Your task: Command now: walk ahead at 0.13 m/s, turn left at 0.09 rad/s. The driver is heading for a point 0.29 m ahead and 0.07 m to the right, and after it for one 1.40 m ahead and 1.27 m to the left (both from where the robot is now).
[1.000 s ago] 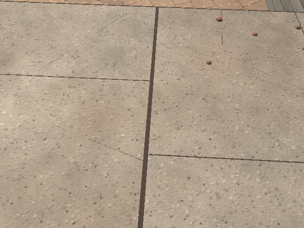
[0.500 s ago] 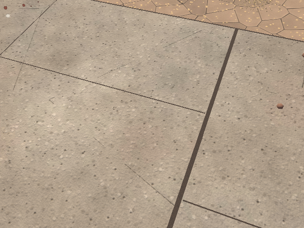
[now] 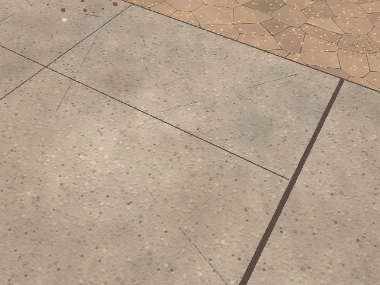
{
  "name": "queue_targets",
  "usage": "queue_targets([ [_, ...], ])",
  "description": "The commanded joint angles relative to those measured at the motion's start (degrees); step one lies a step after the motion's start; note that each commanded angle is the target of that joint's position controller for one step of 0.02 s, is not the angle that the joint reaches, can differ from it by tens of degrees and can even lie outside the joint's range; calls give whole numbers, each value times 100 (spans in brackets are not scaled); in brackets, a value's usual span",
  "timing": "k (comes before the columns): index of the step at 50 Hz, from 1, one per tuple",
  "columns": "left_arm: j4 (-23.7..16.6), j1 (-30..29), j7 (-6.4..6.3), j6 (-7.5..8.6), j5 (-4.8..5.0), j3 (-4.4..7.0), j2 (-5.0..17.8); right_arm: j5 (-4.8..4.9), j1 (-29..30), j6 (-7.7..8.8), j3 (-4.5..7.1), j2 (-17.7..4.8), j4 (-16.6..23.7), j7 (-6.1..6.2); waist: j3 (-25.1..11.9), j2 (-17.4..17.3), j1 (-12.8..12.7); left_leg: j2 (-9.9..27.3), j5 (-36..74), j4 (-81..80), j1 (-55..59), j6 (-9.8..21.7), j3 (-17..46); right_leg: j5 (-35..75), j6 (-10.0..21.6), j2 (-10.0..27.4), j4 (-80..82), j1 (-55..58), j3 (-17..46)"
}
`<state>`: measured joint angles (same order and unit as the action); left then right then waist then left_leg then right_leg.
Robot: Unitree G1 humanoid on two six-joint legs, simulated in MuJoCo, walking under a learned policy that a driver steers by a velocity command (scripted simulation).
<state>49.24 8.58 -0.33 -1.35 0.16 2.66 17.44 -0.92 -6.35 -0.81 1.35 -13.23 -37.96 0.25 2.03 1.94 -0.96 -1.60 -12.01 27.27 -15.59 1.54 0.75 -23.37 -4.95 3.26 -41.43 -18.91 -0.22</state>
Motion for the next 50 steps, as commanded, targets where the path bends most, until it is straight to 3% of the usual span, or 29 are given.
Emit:
queue_targets([
  [1, -161, 197, 28, 68, -2, 31, 302, 85, 92, 18, 253, -893, 138, 25, -761, -996, -6, 1121, -488, -858, 344, 908, 1100, 907, 164, -186, 1199, 721, -291],
  [3, -88, 392, 19, 111, -54, 73, 517, 87, -51, 19, 278, -983, 16, 34, -414, -905, -15, 909, -2318, -915, -297, 636, 1221, 546, 488, -203, 1272, 1094, -257],
  [4, -62, 628, -7, 156, -26, 85, 636, 64, 89, 48, 237, -824, 40, 33, -194, -602, -101, 731, -2475, -469, -699, 490, 1097, -42, 796, 149, 1570, 1133, 205],
  [5, 97, 817, -14, 198, 9, 210, 1035, 87, 229, 103, 196, -593, 199, 37, 110, 425, -94, 113, -2235, 257, -1184, 166, 202, -1449, 1206, 527, 2154, 853, 918],
  [6, 93, 1017, -3, 277, 2, 249, 1132, 147, 482, 204, 205, -616, 255, 52, 335, 1058, -329, -175, -1566, 1418, -1551, -52, -314, -2259, 1642, 1224, 3135, 920, 2180],
  [7, 97, 992, -31, 350, -85, 243, 1109, 255, 715, 299, 282, -796, 362, 59, 690, 1255, -417, 12, -1607, 2110, -2150, -18, -100, -2060, 1934, 1794, 3535, 996, 3010],
  [8, 92, 1035, -64, 441, -99, 220, 990, 283, 667, 366, 348, -886, 329, 56, 724, 1014, -385, 216, -1786, 2770, -2590, 8, 144, -1605, 2034, 1878, 3522, 1286, 3094],
  [11, 119, 1073, -85, 571, 99, 181, 737, 219, 545, 510, 336, -675, 225, -58, 390, 489, -329, 570, -987, 2524, -3081, 51, 178, -340, 1717, 1503, 3367, 2234, 2145],
  [15, 99, 962, -54, 489, 48, 206, 805, 196, 662, 528, 229, -358, 155, -212, 133, 688, -346, 305, -174, 1123, -1437, -158, -385, 1145, 1443, 862, 3252, 1492, 748],
  [17, 137, 1032, -43, 433, 62, 270, 975, 200, 558, 459, 247, -487, 127, -224, 75, 659, -319, 226, 205, 762, -867, -150, -457, 1738, 1405, 965, 3055, 1296, 551],
  [20, 111, 793, -80, 389, 93, 295, 972, 158, -220, 331, 411, -844, -96, -179, -262, 483, 176, 26, 719, 266, 342, 127, -438, 2908, 1041, 868, 2095, 1022, 148],
  [21, 102, 809, -102, 385, 51, 253, 797, 165, -685, 288, 533, -1103, -191, -128, -505, 224, 402, 69, 929, 58, 912, 274, -296, 3127, 801, 596, 1142, 857, -218],
  [22, -106, 899, -140, 377, -173, 146, 462, 129, -1176, 241, 676, -1680, -175, -28, -991, -1032, 453, 1116, 2237, -121, 1852, 651, 1196, 1518, 360, 155, -624, -47, -627],
  [23, -283, 1209, -162, 413, -160, 30, 158, 64, -1311, 233, 695, -2031, -117, -68, -1555, -2146, 291, 2235, 1896, -768, 2628, 1703, 3511, -1343, 119, -654, -2175, -1436, -223],
  [24, -234, 1099, -133, 431, -21, 130, 578, 134, -1135, 289, 574, -1595, -59, -117, -1404, -1427, 352, 2191, 1135, -1025, 2280, 1724, 3535, -1348, 154, -345, -2929, -1748, 392],
  [25, -293, 816, -109, 437, 91, 181, 735, 130, -844, 349, 503, -1375, -6, -128, -895, -1183, 294, 1940, 1133, -1001, 1785, 1564, 2886, -960, 275, -179, -3092, -1965, 380],
  [26, -270, 697, -137, 418, 69, 200, 719, 129, -575, 367, 472, -1276, 28, -124, -657, -680, 173, 1673, 1295, -986, 1323, 1353, 2398, -535, 322, 12, -2933, -1904, 387],
  [27, -311, 593, -181, 390, -19, 228, 737, 132, -381, 357, 456, -1212, 73, -110, -525, -531, 82, 1512, 1588, -1030, 881, 1238, 2098, -236, 331, 122, -2573, -1717, 436],
  [30, -370, 629, -200, 318, -89, 225, 580, 26, -265, 323, 461, -1215, 134, -26, -688, -794, -111, 1203, 2380, -1074, 317, 1295, 1638, 270, 238, -29, -1962, -1076, 410],
  [34, -570, 181, -226, 227, -97, 191, 474, 147, -352, 211, 516, -1346, 139, 90, -779, -765, -17, 1128, 1823, -988, 285, 1314, 1770, 561, 32, -226, -897, -1030, 511],
  [38, -746, -277, -182, 215, -43, 189, 482, 153, -367, 72, 536, -1382, 150, 169, -608, -867, 105, 991, 801, -969, 67, 1192, 2114, 786, -25, -400, -159, -792, 614],
  [42, -836, -338, -109, 342, 6, 211, 546, 173, -326, -33, 539, -1373, 204, 179, -680, -953, 111, 949, 1438, -560, 376, 1108, 2595, 565, 60, -530, 615, -418, 640],
  [44, -761, -6, -63, 416, 18, 248, 575, 242, -156, -93, 508, -1304, 268, 204, -745, -946, -131, 717, 1649, -177, 399, 846, 2630, 1353, 210, -482, 1855, 272, 538],
  [45, -745, 138, -74, 428, -32, 315, 805, 236, -285, -113, 453, -1133, 286, 220, -864, -704, -100, 456, 967, 225, 56, 561, 2432, 1979, 409, 61, 2208, 951, 830],
  [46, -850, -40, -128, 374, -138, 386, 1221, 179, -590, -111, 366, -789, 316, 212, -935, 613, 225, -227, -890, 1387, -777, 208, 1522, 3132, 980, 1264, 2290, 1578, 1973],
  [47, -817, 47, -108, 330, -311, 390, 1197, 191, -614, -63, 466, -1108, 434, 206, -816, 1531, 219, -691, -2654, 2509, -1677, -84, 866, 4035, 1942, 1981, 2351, 1526, 3038],
  [48, -938, -85, -103, 332, -231, 307, 880, 127, -872, -48, 593, -1536, 290, 192, -815, 955, 228, -318, -2466, 3496, -1787, -302, 945, 4072, 2123, 2054, 2263, 1505, 2772],
  [49, -993, -257, -115, 324, -175, 251, 642, 180, -895, -85, 658, -1602, 154, 183, -729, 616, 259, -229, -2090, 3873, -1821, -423, 881, 3918, 1880, 1659, 2138, 1448, 2127],
  [50, -1028, -405, -128, 298, -118, 236, 586, 201, -939, -160, 651, -1459, 56, 208, -643, 447, 310, -163, -1794, 4055, -1893, -542, 797, 3573, 1640, 1320, 2081, 1442, 1660],
])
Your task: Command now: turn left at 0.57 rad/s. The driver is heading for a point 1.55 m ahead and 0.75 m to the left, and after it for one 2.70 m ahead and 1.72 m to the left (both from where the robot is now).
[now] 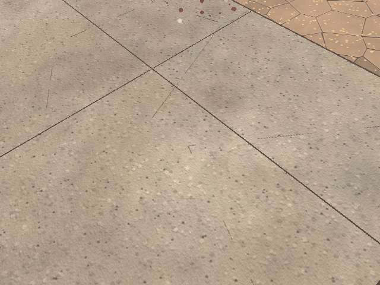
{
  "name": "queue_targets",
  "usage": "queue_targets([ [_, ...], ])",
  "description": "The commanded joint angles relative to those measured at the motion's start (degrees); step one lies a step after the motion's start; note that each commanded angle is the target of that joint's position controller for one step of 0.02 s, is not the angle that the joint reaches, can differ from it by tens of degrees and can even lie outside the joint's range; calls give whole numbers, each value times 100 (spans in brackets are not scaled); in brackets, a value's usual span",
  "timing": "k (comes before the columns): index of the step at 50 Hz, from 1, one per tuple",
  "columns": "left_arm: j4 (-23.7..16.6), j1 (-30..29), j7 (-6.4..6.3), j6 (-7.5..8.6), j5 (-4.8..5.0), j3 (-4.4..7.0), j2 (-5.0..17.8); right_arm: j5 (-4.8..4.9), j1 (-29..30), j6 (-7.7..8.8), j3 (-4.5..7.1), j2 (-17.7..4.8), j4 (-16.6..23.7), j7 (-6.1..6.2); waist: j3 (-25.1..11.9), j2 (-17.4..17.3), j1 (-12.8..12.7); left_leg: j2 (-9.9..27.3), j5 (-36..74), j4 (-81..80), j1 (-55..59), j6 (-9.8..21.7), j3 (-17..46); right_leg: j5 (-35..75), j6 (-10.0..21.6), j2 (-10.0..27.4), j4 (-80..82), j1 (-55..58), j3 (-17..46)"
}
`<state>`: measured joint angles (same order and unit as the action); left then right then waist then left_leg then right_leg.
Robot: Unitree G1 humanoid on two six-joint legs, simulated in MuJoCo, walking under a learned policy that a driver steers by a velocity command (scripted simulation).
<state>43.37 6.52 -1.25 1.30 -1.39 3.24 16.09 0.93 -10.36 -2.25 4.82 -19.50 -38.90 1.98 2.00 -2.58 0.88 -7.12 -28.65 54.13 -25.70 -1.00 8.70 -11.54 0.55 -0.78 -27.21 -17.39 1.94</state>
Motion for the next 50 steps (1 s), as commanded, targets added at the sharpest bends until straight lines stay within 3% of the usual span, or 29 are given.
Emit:
queue_targets([
  [1, -441, -235, -54, 14, 97, 165, 705, 12, -468, -74, 273, -717, 171, 34, -537, 927, 67, 441, 121, 1510, -1004, -387, -61, 2425, 1060, 1653, 658, 1262, 1221],
  [3, -411, -135, -93, -54, 68, 174, 763, 65, -244, -110, 182, -443, 306, -16, -449, 1078, -39, 508, 420, 1224, -912, -506, -406, 2477, 1098, 1435, 782, 1169, 719],
  [7, -386, 67, -140, -150, 58, 268, 976, 42, 194, -91, 80, -273, 608, -88, -639, 1240, -290, 814, 525, 127, -605, -544, -671, 2432, 1245, 1649, 825, 1529, 433],
  [9, -411, -17, -101, -172, 87, 323, 1114, 23, 228, -94, 52, -257, 677, -141, -679, 1291, -298, 888, 596, -435, -111, -457, -850, 2397, 1238, 1723, 850, 1330, 238],
  [12, -387, -14, -31, -172, 176, 367, 1213, 25, 153, -139, 97, -376, 716, -223, -641, 1348, -265, 857, 745, -1198, 355, -271, -1065, 2149, 1155, 1839, 743, 1235, 115],
  [14, -365, -105, -16, -167, 282, 382, 1243, 25, -88, -163, 138, -380, 658, -281, -613, 1276, -65, 776, 1330, -2157, 876, -14, -1219, 1846, 919, 1835, 419, 1077, -39],
  [15, -306, -25, -12, -159, 323, 359, 1130, 18, -320, -163, 185, -428, 562, -276, -639, 1133, 39, 649, 1795, -2745, 1410, 178, -1246, 1454, 652, 1701, 48, 797, -238],
  [16, -163, 343, 22, -144, 249, 298, 876, 14, -560, -152, 284, -684, 504, -218, -696, 415, 54, 866, 2742, -3207, 2255, 426, -695, 576, 187, 1385, -798, 88, -682],
  [17, -424, 348, 65, -147, -114, 126, 398, -13, -671, -121, 438, -1448, 645, -102, -747, -1624, -141, 2513, 5066, -3174, 3155, 1204, 1556, -2514, -449, 567, -2751, -1666, -1108],
  [18, -645, -262, 0, -118, -10, 206, 670, -237, -650, 25, 375, -1374, 774, -180, -978, -1214, 299, 2996, 4948, -3370, 2524, 2188, 2171, -2889, -514, 165, -3784, -2103, -168],
  [19, -657, -435, -49, -139, 137, 277, 878, -273, -474, 145, 322, -1187, 728, -218, -756, -688, 258, 2669, 4211, -3523, 2248, 2033, 1722, -2453, -434, 285, -4116, -2112, 82],
  [20, -604, -347, -89, -158, 164, 317, 923, -168, -175, 204, 281, -1014, 689, -191, -540, -517, 73, 2301, 3605, -3545, 2086, 1675, 1325, -1897, -369, 374, -4006, -2125, 165],
  [21, -484, -221, -139, -181, 118, 342, 920, -59, 62, 196, 214, -812, 706, -153, -488, -403, -24, 2072, 3275, -3526, 2032, 1422, 1115, -1527, -388, 421, -3883, -2093, 205],
  [22, -469, -110, -153, -192, 76, 355, 924, -21, 198, 179, 169, -759, 730, -118, -467, -519, -102, 1939, 3423, -3530, 1842, 1372, 994, -1220, -446, 357, -3907, -1923, 186],
  [24, -468, 29, -116, -164, 102, 353, 848, -70, 175, 166, 121, -681, 751, -64, -636, -556, -161, 1804, 3581, -3529, 1821, 1397, 922, -865, -507, 217, -3923, -1696, 171],
  [30, -610, -227, -75, -120, 126, 280, 671, -54, 22, 128, 172, -827, 708, 8, -581, -542, 5, 1709, 2924, -3439, 2005, 1421, 1362, -743, -613, 57, -2385, -1553, 317],
  [33, -656, -272, -27, -74, 148, 275, 676, -59, 62, 93, 196, -882, 721, -16, -523, -578, 48, 1670, 2687, -3378, 1765, 1460, 1693, -901, -584, -40, -1851, -1188, 378],
  [37, -707, -203, 53, 21, 191, 289, 703, -25, 183, 39, 213, -901, 748, -71, -612, -607, 48, 1606, 3180, -3167, 1747, 1440, 2146, -1054, -480, -171, -1225, -707, 406],
  [40, -653, 129, 123, 93, 246, 308, 671, 70, 336, -3, 175, -804, 768, -64, -703, -562, -177, 1260, 1352, -3181, 1322, 1244, 2300, -483, -262, -207, -13, 236, 249],
  [41, -584, 349, 114, 115, 242, 333, 673, 95, 350, -4, 135, -700, 761, -46, -647, -444, -325, 1021, 541, -3041, 829, 1054, 2160, -106, -129, -97, 582, 904, 203],
  [42, -561, 678, 76, 120, 178, 388, 921, 53, 130, 15, 36, -376, 733, -45, -847, 231, -349, 611, -673, -2092, -10, 720, 1628, -570, 223, 837, 821, 1865, 1027],
  [43, -530, 987, 69, 113, 50, 445, 1365, 68, -1, 74, 4, -214, 836, -45, -669, 1326, -278, -236, -915, -724, -1255, 425, 366, -1799, 915, 1894, 1304, 2174, 2644],
  [44, -524, 883, 110, 200, -51, 480, 1411, 19, 311, 183, 106, -600, 995, -43, -121, 1490, -290, 303, -423, 138, -1865, 296, 316, -2666, 1387, 2419, 1670, 1528, 3559],
  [45, -618, 563, 66, 250, 26, 394, 1108, -1, 297, 210, 189, -860, 909, -56, 144, 1245, -183, 559, 75, 516, -1933, 203, 248, -2789, 1278, 2190, 1713, 1344, 3083],
  [46, -661, 386, 7, 257, 113, 332, 913, -26, 120, 199, 221, -857, 752, -72, 191, 1154, -112, 619, 438, 714, -1959, 77, 130, -2538, 1026, 1859, 1711, 1408, 2537],
  [48, -659, 504, -70, 257, 159, 263, 791, -24, 109, 217, 184, -634, 703, -140, 154, 1052, -230, 738, 1019, 1099, -2071, -89, -80, -1779, 817, 1591, 1751, 1536, 1757],
  [50, -604, 801, -78, 301, 103, 250, 789, 23, 262, 282, 110, -387, 763, -201, 165, 961, -372, 848, 1445, 1143, -2137, -158, -279, -1227, 811, 1479, 1852, 1535, 1181],
])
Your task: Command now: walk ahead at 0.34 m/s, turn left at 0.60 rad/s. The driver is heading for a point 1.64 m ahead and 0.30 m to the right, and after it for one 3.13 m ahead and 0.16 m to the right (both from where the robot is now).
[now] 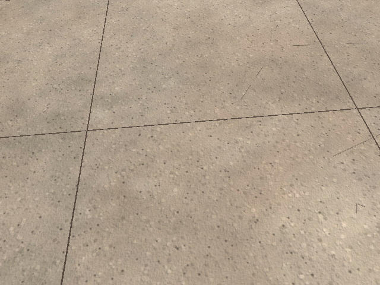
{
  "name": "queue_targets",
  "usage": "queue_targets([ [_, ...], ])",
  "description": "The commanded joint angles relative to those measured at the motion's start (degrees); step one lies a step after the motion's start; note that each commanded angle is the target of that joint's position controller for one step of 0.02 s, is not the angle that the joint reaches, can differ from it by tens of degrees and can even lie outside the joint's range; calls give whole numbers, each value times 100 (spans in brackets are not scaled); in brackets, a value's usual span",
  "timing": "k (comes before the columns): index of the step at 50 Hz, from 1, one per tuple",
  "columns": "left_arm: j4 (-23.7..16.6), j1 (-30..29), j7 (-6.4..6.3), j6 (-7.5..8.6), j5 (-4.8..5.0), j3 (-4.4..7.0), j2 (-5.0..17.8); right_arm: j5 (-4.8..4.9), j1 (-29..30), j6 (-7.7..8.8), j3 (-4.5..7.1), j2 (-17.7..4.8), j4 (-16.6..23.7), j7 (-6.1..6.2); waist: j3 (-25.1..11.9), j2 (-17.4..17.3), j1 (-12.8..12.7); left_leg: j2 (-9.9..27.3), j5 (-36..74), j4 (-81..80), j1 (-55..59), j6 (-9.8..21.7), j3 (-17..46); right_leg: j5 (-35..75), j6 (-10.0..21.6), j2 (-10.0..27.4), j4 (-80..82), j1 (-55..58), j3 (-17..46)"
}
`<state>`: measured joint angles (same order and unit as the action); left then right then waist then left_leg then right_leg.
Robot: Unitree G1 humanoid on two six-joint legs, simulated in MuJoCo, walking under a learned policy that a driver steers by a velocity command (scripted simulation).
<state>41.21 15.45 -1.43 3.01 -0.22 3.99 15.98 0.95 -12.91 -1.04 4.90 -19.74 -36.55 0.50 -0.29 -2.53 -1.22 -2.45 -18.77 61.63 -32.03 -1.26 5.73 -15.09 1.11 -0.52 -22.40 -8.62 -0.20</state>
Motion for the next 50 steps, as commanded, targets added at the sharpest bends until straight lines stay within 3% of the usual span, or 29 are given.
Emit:
queue_targets([
  [1, -360, 33, -47, 145, -27, 177, 809, 37, 604, 186, 73, -290, 567, -73, 408, 952, -231, 437, 600, 269, -1572, -170, -28, -673, 790, 1451, 1408, 709, 1206],
  [4, -224, 333, 30, 171, -18, 181, 863, 21, 804, 270, -18, -90, 629, -109, 464, 878, -346, 488, 898, -571, -1429, -210, -49, -151, 929, 1457, 1513, 763, 875],
  [7, -123, 344, 90, 159, 70, 221, 1047, 3, 1081, 356, -116, 56, 672, -201, 576, 901, -368, 564, 1120, -1692, -773, -159, -403, 393, 927, 1433, 1551, 491, 414],
  [11, 99, 600, 153, 114, 236, 271, 1250, 59, 1237, 415, -128, -55, 717, -309, 638, 992, -321, 474, 806, -2605, 123, 161, -716, 893, 896, 1680, 1399, 469, 307],
  [12, 141, 587, 158, 85, 265, 277, 1298, 61, 1087, 425, -90, -147, 693, -318, 559, 1035, -166, 380, 706, -2818, 448, 292, -784, 1393, 851, 1747, 1204, 539, 291],
  [13, 165, 489, 152, 56, 278, 262, 1315, 57, 642, 432, -9, -270, 574, -308, 300, 996, 183, 218, 879, -3163, 1188, 451, -908, 2409, 728, 1674, 664, 493, 100],
  [14, 223, 605, 149, 47, 274, 186, 1134, 48, -163, 429, 145, -533, 305, -260, -227, 765, 576, 55, 1002, -3400, 2468, 631, -969, 3300, 562, 1376, -439, 198, -196],
  [15, 135, 613, 147, 78, 159, 39, 843, 11, -1166, 397, 271, -842, 120, -178, -1025, 412, 1067, 754, 820, -3249, 4166, 867, -185, 2380, 308, 1122, -2016, -852, -357],
  [16, -187, 979, 167, 172, 65, -196, 104, -97, -1496, 400, 358, -1531, 78, -117, -1772, -1358, 747, 2495, -347, -3892, 5596, 1750, 2813, -1349, -93, 104, -4228, -2923, -302],
  [17, -103, 632, 146, 272, 242, -39, 727, -107, -1504, 473, 228, -1001, 109, -124, -1793, -817, 1016, 2607, -788, -4486, 5157, 1826, 3530, -1738, -67, 79, -5053, -3370, 720],
  [18, -245, 287, 165, 300, 375, 62, 982, -99, -1188, 516, 120, -732, 27, -134, -978, -750, 887, 2442, -520, -4510, 4596, 1591, 2536, -1278, 30, 346, -5200, -3744, 727],
  [19, -265, 116, 159, 290, 324, 44, 926, -74, -844, 539, 50, -508, 9, -143, -583, -504, 693, 2167, -127, -4586, 3975, 1423, 1817, -766, 59, 615, -4964, -3627, 580],
  [20, -242, 50, 162, 254, 220, 55, 868, -81, -521, 556, -5, -312, 1, -152, -259, -419, 523, 1924, 226, -4763, 3460, 1327, 1316, -359, 23, 755, -4673, -3487, 562],
  [22, -111, 324, 204, 96, 231, 62, 707, -159, -190, 655, -35, -130, -20, -149, -68, -515, 221, 1692, 894, -5130, 2799, 1228, 605, 182, -48, 861, -4521, -2924, 601],
  [25, -94, 290, 191, -63, 213, 33, 480, -179, -130, 800, 6, -154, -206, -126, 231, -190, 80, 1644, 1860, -5377, 2492, 1235, -153, 601, -184, 772, -4265, -3061, 703],
  [27, -196, 35, 188, -64, 179, 20, 432, -192, -156, 817, 20, -183, -324, -91, 400, -113, 106, 1579, 2162, -5446, 2534, 1193, -554, 1114, -239, 694, -3687, -3274, 765],
  [32, -551, -999, 380, 16, 137, -116, 214, -121, -397, 763, 71, -437, -565, -5, 729, 101, 472, 1563, 2457, -5583, 2766, 1003, -1279, 2132, -79, 563, -1904, -3023, 139],
  [35, -831, -1454, 512, 38, 152, -135, 227, -50, -673, 625, 111, -570, -753, 18, 801, 143, 589, 1757, 3136, -5246, 3544, 937, -1458, 1791, 129, 484, -1419, -3292, -92],
  [37, -962, -1457, 578, 30, 154, -84, 348, -36, -655, 513, 139, -704, -779, 56, 571, -13, 446, 1797, 4712, -4692, 3905, 838, -1616, 1304, 321, 233, -1294, -3000, -380],
  [39, -939, -928, 571, -29, 160, 53, 608, -19, -605, 402, 185, -893, -746, 118, 33, -284, 68, 1775, 6622, -3618, 4121, 743, -1712, 672, 573, -187, -1403, -2171, -687],
  [40, -826, -248, 524, -60, 176, 187, 863, -9, -551, 364, 192, -946, -716, 137, -367, -313, -322, 1703, 6824, -2656, 3853, 668, -1737, 588, 748, -377, -1317, -1220, -692],
  [41, -644, 683, 425, -107, 177, 359, 1158, 12, -437, 386, 152, -893, -645, 157, -810, -85, -874, 1474, 5951, -1231, 2888, 478, -1800, 897, 998, -362, -907, 378, -333],
  [42, -588, 921, 314, -138, 166, 471, 1748, -214, -1023, 492, -81, -106, -399, 82, -1387, 1391, -399, 614, 743, 984, 423, 130, -1639, 864, 1810, 1104, -971, 2657, 2201],
  [43, -776, 922, 338, -50, 160, 406, 1652, -147, -954, 728, -177, -144, -269, -27, -2394, 1304, -394, -194, -1650, 2188, -775, 43, -239, -188, 2655, 2008, 107, 3512, 5002],
  [44, -754, 806, 352, 7, 109, 305, 1266, 93, -167, 863, -41, -617, -96, -107, -1782, 709, -662, 182, -1128, 2190, -1300, 150, 211, -352, 2211, 1843, 512, 3076, 4367],
  [45, -733, 489, 347, 51, 122, 261, 1123, 145, 100, 931, -81, -562, 46, -114, -937, 382, -432, 427, -589, 1658, -1332, 230, 119, -34, 1955, 1613, 596, 2152, 3565],
  [46, -776, 110, 341, 69, 135, 214, 983, 21, 116, 942, -92, -472, -4, -68, -453, 5, -130, 652, -305, 1113, -1089, 197, 42, 649, 1766, 1346, 620, 1273, 2947],
  [48, -902, -266, 300, 83, 36, 141, 788, -127, -99, 822, -42, -520, -82, -44, -202, 249, 209, 852, 32, 607, -392, 54, 30, 1575, 1683, 1013, 834, 257, 2317],
  [50, -828, -261, 245, 110, 71, 157, 842, -200, -192, 709, -76, -382, -116, -27, -164, 350, 283, 870, 195, 174, -206, -167, -125, 2175, 1709, 898, 927, -220, 1958],
])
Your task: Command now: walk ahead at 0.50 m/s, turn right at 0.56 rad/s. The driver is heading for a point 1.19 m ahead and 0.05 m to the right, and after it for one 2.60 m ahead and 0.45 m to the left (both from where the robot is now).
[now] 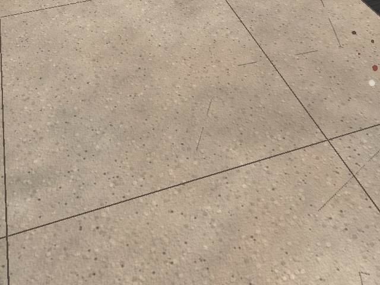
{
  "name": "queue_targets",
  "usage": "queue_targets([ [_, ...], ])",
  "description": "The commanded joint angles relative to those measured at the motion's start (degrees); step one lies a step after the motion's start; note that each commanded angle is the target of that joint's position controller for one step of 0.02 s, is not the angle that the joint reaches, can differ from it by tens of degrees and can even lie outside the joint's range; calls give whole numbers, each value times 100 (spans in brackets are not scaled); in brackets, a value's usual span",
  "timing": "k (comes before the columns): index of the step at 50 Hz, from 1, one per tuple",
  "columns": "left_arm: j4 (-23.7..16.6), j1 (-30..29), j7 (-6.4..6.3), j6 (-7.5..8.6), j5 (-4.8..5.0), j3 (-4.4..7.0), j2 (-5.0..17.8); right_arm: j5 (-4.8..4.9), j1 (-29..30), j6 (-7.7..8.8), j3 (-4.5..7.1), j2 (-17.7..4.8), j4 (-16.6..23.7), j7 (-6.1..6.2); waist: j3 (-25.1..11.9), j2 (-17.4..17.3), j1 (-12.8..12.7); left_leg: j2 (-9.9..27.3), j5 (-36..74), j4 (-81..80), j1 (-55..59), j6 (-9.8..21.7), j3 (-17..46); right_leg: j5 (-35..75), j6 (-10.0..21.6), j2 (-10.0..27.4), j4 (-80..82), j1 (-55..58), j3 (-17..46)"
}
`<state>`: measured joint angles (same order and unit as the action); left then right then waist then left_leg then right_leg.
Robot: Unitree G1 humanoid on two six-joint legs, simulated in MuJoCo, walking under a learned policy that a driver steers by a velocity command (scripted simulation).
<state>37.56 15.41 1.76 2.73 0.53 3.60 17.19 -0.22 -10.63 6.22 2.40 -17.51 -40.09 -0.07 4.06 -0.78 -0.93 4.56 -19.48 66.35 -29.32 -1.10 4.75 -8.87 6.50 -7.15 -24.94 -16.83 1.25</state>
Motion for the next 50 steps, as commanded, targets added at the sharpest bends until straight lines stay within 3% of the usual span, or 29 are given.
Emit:
queue_targets([
  [1, -411, -186, -110, 140, 5, 211, 786, -97, -311, -56, 144, -526, 272, 43, -543, 183, 232, 143, 441, -594, -458, -278, -94, 1701, 1142, 1480, 1197, 392, 1628],
  [6, -211, 176, -248, 24, 71, 254, 947, -41, 873, -32, 3, -248, 532, -6, -409, 497, -232, -280, 2255, -2876, 50, -423, -235, 829, 663, 1027, 1007, -7, 1217],
  [9, -91, 423, -259, -27, 113, 272, 975, 62, 1174, 36, 62, -430, 623, -81, -433, 614, -338, -429, 2356, -3488, 271, -355, -64, 284, 563, 1231, 744, 315, 1708],
  [12, -71, 373, -280, -59, 100, 271, 911, 99, 938, 109, 197, -691, 585, -118, -454, 823, -119, -416, 1720, -3777, 569, -103, 87, 100, 409, 1469, 232, 750, 2278],
  [13, -91, 284, -277, -75, 88, 257, 844, 102, 586, 136, 252, -745, 492, -106, -517, 870, 96, -426, 1631, -3957, 1010, 34, -2, 159, 312, 1406, -31, 712, 2307],
  [14, -115, 298, -262, -66, 63, 183, 624, 50, 56, 167, 340, -887, 392, -69, -839, 788, 361, -258, 1555, -4076, 1880, 236, 50, 273, 124, 1128, -700, 533, 2110],
  [15, -195, 440, -239, -53, -29, 37, 220, -44, -745, 176, 422, -1180, 340, -17, -1652, 61, 630, 740, 1021, -4060, 3276, 596, 1033, -595, -96, 737, -2328, -71, 1598],
  [16, -408, 1205, -231, 1, 156, -56, -30, -114, -1124, 95, 526, -1640, 136, -55, -2147, -1894, 238, 1939, -453, -4737, 4762, 1553, 3864, -2661, -440, 33, -4136, -2093, 875],
  [17, -234, 1127, -266, -11, 235, 56, 624, 13, -979, 75, 429, -1075, 209, -92, -1743, -1259, 390, 1958, -1739, -5010, 4527, 1496, 4258, -2331, -541, 522, -4880, -2784, 990],
  [18, -283, 500, -269, -47, 183, 150, 928, 36, -747, 39, 331, -725, 262, -64, -1076, -751, 548, 1687, -1442, -5040, 3926, 1236, 3241, -1778, -576, 708, -5038, -2911, 872],
  [19, -335, 198, -281, -75, 105, 159, 888, -13, -496, 5, 275, -604, 278, -55, -745, -395, 482, 1424, -562, -5065, 3326, 1089, 2433, -1374, -612, 892, -4935, -2725, 724],
  [20, -408, -6, -262, -74, 51, 173, 819, -32, -356, -17, 234, -474, 230, -42, -462, -376, 417, 1191, 139, -5161, 2894, 1058, 1856, -1105, -632, 1033, -4681, -2635, 726],
  [22, -440, 22, -196, -104, 108, 148, 584, -55, -337, 15, 199, -372, 124, -20, -362, -619, 281, 922, 799, -5405, 2444, 1020, 1138, -858, -633, 1207, -4365, -2245, 620],
  [24, -458, -34, -180, -126, 94, 81, 333, -13, -460, 60, 217, -424, -38, -42, -303, -536, 247, 902, 1226, -5584, 2318, 1169, 782, -817, -656, 1193, -4003, -2235, 547],
  [27, -553, -388, -158, -92, 35, 0, 196, 17, -522, 61, 271, -630, -217, -59, -228, -344, 260, 970, 1863, -5753, 2454, 1341, 405, -342, -714, 1202, -3079, -2426, 521],
  [31, -666, -1097, -22, 48, 20, -101, 69, 114, -660, -24, 278, -805, -429, -48, -118, -290, 473, 778, 2262, -5786, 2502, 1204, -216, 695, -684, 1183, -1641, -2029, 72],
  [34, -825, -1597, 54, 101, 70, -112, 94, 167, -1039, -106, 286, -925, -659, -51, -8, -321, 620, 927, 2366, -5725, 2785, 1146, -258, 732, -585, 1074, -1053, -1825, -112],
  [36, -903, -1716, 87, 114, 76, -75, 203, 205, -1135, -177, 303, -996, -775, -45, 13, -401, 546, 1082, 2757, -5549, 3115, 1071, -252, 411, -424, 996, -778, -1720, -150],
  [38, -813, -1280, 83, 120, 31, 33, 411, 234, -1059, -243, 324, -1113, -823, -15, -304, -497, 166, 1048, 4227, -4888, 3250, 927, -433, 215, -199, 748, -480, -860, -341],
  [39, -578, -529, 50, 107, 5, 157, 608, 239, -1006, -269, 301, -1085, -833, 6, -763, -433, -262, 848, 4933, -4021, 3036, 790, -672, 440, -28, 579, -258, 255, -475],
  [40, -343, 367, -29, 74, -27, 292, 895, 174, -1015, -249, 212, -904, -781, 22, -1346, -298, -664, 604, 4232, -2794, 2076, 590, -768, 577, 176, 966, -424, 1851, -54],
  [41, -276, 1017, -113, 39, -160, 405, 1500, 34, -1397, -166, -11, -255, -533, -20, -2254, 1022, -610, -229, 1196, -470, -170, 192, -907, 29, 937, 2615, -317, 4045, 2411],
  [42, -285, 1072, -114, 39, -111, 327, 1220, 110, -1443, -58, -5, -383, -637, -42, -2815, 1300, -644, -582, -1387, 560, -869, 170, 62, -452, 1286, 3165, 492, 4083, 4005],
  [43, -237, 744, -95, 70, -76, 210, 891, 291, -1005, -33, 155, -846, -517, -68, -1831, 913, -618, -269, -1112, 856, -1352, 216, 239, -620, 1005, 2946, 617, 3331, 3131],
  [44, -208, 412, -84, 99, -45, 149, 703, 325, -678, -32, 155, -811, -427, -68, -1185, 769, -442, -1, -608, 624, -1351, 245, 64, -397, 800, 2662, 764, 2532, 2251],
  [45, -166, 91, -57, 138, -54, 97, 510, 243, -553, -65, 160, -714, -437, -42, -799, 554, -245, 171, -200, 308, -1184, 213, 6, -136, 660, 2394, 984, 1862, 1713],
  [46, -153, -151, -30, 201, -80, 49, 296, 180, -614, -159, 193, -659, -513, -12, -546, 559, -62, 301, 172, 83, -872, 214, 54, 184, 465, 2109, 1218, 1384, 1210],
  [47, -111, -271, -31, 263, -106, 77, 353, 193, -886, -242, 175, -511, -565, -15, -586, 836, 122, 342, 429, 61, -527, 136, 77, 373, 525, 2153, 1425, 1054, 986],
  [50, 92, -344, -57, 406, -152, 128, 359, 202, -815, -394, 171, -322, -570, 10, -327, 536, 232, 334, 867, -174, -614, -9, 165, 988, 546, 2095, 1740, 720, 301],
])
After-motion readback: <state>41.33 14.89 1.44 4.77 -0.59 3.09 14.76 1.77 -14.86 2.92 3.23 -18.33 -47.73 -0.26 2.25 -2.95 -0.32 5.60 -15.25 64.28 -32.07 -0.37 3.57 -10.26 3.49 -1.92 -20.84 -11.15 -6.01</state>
